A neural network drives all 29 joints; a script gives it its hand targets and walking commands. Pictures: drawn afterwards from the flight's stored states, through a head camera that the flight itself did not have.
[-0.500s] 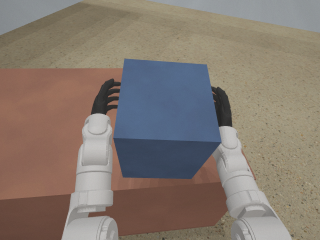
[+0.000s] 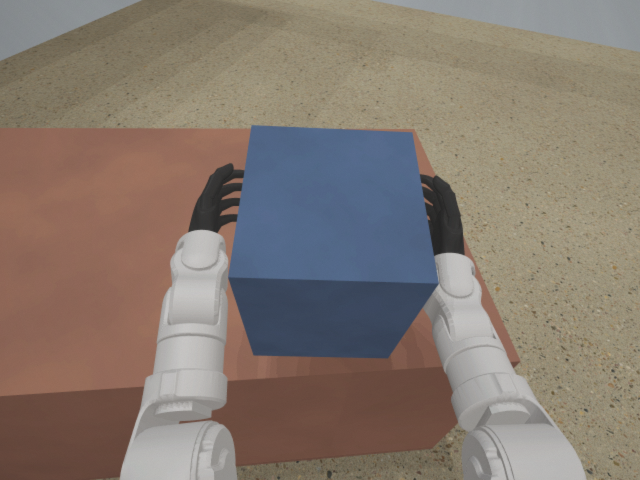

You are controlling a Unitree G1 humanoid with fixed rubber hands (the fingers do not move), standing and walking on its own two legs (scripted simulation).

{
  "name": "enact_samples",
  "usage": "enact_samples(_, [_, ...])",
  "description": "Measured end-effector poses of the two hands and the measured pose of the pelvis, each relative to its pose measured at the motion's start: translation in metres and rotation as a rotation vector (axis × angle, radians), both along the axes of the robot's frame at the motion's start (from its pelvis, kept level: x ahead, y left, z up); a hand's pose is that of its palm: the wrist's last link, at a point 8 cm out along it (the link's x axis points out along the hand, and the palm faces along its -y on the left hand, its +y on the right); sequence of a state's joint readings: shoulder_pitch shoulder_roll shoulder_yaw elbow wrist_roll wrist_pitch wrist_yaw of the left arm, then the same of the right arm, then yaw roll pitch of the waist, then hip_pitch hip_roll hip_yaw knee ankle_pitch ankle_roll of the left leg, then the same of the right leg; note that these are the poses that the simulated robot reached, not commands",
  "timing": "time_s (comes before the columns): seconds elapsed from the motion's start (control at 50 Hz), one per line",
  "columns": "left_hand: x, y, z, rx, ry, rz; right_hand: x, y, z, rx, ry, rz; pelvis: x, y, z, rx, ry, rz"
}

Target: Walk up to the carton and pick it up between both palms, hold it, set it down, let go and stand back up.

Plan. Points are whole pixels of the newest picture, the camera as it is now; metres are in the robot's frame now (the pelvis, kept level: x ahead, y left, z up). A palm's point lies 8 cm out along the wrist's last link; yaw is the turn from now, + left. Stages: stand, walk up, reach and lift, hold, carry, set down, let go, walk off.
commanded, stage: set down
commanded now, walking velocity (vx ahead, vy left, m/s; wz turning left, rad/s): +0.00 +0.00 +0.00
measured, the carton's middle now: (326, 253) +0.39 +0.01 +0.07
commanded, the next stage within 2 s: none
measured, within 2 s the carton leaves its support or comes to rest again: neither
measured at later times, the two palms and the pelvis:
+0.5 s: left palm (220, 230) +0.39 +0.15 +0.10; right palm (444, 238) +0.38 -0.14 +0.11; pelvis +0.00 +0.00 +0.00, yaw -2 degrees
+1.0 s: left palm (227, 234) +0.42 +0.15 +0.06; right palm (434, 241) +0.41 -0.15 +0.07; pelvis +0.02 +0.00 +0.00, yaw -2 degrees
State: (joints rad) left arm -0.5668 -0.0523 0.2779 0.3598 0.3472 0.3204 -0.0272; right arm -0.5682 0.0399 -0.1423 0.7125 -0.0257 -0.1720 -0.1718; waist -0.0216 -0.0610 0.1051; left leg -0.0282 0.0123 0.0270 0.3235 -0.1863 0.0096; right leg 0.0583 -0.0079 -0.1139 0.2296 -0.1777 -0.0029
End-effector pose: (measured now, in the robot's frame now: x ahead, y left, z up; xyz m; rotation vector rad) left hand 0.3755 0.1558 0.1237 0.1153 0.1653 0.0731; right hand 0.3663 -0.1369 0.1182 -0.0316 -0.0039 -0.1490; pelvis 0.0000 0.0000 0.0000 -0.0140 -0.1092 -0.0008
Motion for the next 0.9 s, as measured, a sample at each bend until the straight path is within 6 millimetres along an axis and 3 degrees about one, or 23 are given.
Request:
enact_samples(0.44, [0.017, -0.008, -0.021, -0.047, 0.046, -0.01, 0.013, -0.008, -0.008, -0.009, 0.048, -0.014, -0.004, -0.004, 0.002, 0.005, 0.058, -0.026])
enact_samples(0.9, [0.043, -0.008, -0.054, -0.05, 0.083, -0.024, 0.036, -0.008, -0.036, -0.008, 0.087, -0.024, 0.014, -0.002, 0.001, 0.006, 0.152, -0.036])
